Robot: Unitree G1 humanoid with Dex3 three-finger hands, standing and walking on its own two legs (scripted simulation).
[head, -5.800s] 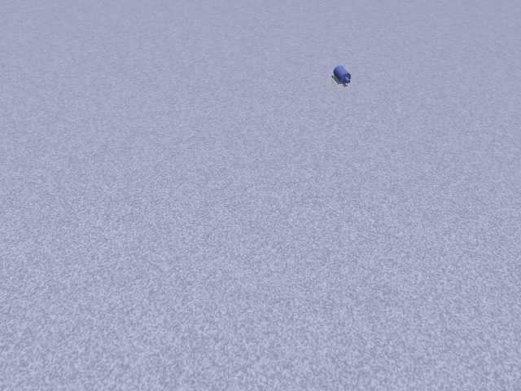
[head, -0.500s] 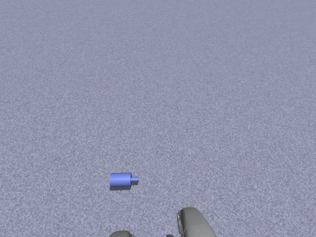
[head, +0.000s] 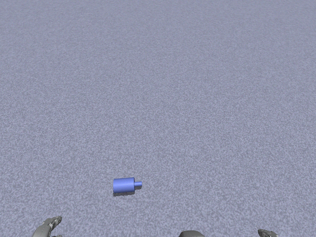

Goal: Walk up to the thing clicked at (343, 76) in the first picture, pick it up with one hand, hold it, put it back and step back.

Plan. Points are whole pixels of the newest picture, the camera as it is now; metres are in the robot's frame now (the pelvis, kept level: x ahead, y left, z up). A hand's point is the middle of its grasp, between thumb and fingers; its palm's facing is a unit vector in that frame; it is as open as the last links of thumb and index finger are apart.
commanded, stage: walk up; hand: left
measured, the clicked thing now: (128, 184) +0.46 +0.15 -0.71
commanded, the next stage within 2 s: stand in 1.48 s
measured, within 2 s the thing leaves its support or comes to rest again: neither
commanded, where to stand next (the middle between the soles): +0.07 -0.06 m, yaw +0 degrees
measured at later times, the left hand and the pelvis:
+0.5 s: hand out of the picture +0.08 +0.20 -0.13, palm faces -0.04 -0.94 -0.34, open 7.4 cm; pelvis -0.01 -0.04 +0.03, yaw -1 degrees
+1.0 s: hand out of the picture +0.11 +0.20 -0.12, palm faces -0.05 -0.94 -0.34, open 7.4 cm; pelvis +0.00 -0.04 +0.03, yaw -3 degrees
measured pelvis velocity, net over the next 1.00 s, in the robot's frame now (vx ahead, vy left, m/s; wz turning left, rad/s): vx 0.00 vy -0.04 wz -0.04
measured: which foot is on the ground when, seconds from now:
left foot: down 0.00-1.00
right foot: down 0.00-1.00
